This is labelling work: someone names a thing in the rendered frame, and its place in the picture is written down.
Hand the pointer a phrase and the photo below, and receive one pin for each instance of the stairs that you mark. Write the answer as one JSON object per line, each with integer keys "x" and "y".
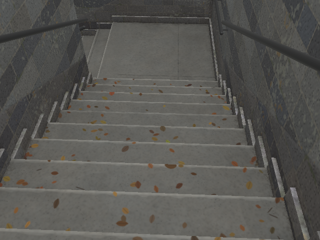
{"x": 142, "y": 159}
{"x": 94, "y": 47}

